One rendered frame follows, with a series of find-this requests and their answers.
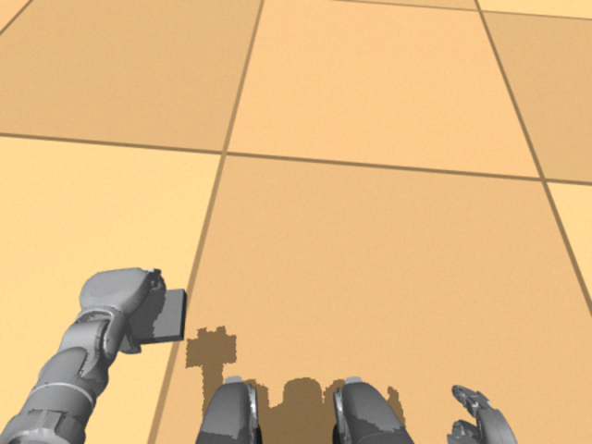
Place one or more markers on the right robot hand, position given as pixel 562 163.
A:
pixel 492 427

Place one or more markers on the left robot arm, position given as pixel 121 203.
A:
pixel 60 404

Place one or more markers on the left robot hand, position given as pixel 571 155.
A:
pixel 125 290

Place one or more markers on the small box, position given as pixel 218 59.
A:
pixel 161 317

